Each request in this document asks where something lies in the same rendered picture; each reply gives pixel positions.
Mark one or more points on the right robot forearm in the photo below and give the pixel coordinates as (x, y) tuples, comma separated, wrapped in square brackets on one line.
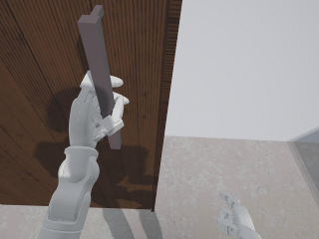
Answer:
[(248, 234)]

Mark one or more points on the wardrobe door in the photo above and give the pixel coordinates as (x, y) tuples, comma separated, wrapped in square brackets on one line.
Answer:
[(42, 65)]

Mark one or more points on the left robot hand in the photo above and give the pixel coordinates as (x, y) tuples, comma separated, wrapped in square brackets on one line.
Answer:
[(86, 113)]

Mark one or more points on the right robot hand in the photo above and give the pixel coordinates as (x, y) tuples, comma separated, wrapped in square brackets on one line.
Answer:
[(231, 223)]

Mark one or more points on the left robot forearm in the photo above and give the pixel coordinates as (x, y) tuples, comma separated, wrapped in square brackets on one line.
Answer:
[(69, 205)]

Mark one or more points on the handle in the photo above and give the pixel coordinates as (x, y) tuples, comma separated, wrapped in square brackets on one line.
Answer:
[(91, 32)]

